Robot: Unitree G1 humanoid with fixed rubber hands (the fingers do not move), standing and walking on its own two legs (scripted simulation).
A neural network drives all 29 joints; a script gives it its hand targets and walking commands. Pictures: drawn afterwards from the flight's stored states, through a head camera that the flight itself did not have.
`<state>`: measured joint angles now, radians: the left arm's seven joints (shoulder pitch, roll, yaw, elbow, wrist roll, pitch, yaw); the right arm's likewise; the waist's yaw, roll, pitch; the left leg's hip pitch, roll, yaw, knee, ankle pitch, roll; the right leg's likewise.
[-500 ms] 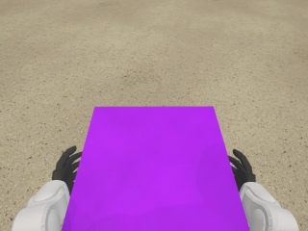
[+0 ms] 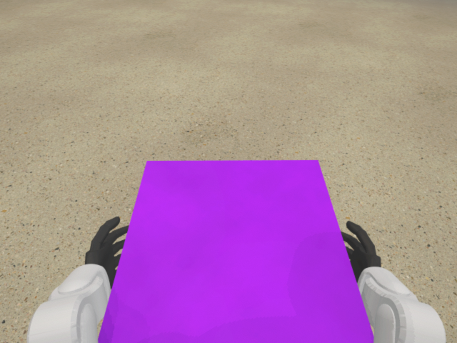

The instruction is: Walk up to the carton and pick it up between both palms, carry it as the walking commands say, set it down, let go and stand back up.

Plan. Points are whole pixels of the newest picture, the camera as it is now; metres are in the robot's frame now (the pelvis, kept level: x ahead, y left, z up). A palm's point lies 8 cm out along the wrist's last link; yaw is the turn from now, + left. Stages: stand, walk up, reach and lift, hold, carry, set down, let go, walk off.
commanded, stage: carry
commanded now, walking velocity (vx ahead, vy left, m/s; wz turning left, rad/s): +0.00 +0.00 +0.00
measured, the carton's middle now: (232, 274) +0.25 +0.00 +0.01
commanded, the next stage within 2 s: hold in 1.96 s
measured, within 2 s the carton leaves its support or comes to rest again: neither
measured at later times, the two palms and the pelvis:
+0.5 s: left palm (114, 309) +0.17 +0.17 +0.08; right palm (394, 313) +0.17 -0.22 +0.08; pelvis -0.05 -0.03 -0.01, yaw +0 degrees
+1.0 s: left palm (136, 307) +0.17 +0.14 +0.09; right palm (416, 315) +0.17 -0.25 +0.08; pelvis -0.05 -0.06 +0.00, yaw +0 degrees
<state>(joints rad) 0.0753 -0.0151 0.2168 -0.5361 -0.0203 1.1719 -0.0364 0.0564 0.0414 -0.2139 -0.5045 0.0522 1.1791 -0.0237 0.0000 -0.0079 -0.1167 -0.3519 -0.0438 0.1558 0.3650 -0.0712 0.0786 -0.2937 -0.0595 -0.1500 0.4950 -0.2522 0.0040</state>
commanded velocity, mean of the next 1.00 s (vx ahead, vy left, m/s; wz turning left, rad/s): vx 0.00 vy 0.00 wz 0.00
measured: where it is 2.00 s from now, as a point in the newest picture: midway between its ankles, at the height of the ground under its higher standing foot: outside the picture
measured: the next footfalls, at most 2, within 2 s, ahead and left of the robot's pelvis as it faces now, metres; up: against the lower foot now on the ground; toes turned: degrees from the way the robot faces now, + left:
left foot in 0.50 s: +0.06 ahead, +0.05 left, +0.00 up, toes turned -15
